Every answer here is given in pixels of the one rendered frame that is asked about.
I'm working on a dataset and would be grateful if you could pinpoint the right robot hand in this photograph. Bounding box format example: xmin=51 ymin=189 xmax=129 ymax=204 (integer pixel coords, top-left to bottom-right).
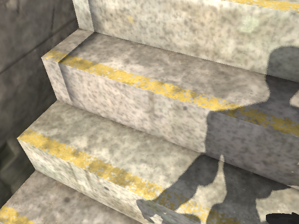
xmin=265 ymin=212 xmax=299 ymax=224

